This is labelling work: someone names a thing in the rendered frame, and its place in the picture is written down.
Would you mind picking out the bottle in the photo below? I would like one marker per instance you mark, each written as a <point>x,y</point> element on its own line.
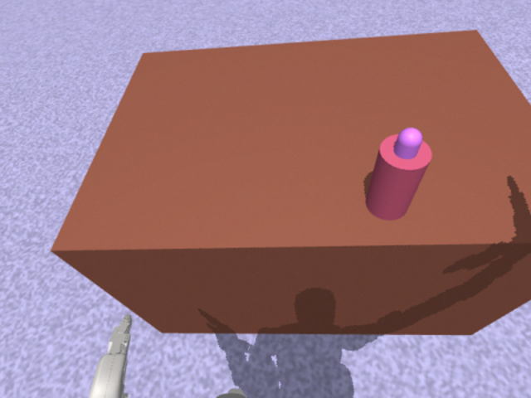
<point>400,166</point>

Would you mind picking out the left robot hand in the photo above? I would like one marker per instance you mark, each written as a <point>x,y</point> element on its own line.
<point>109,376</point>

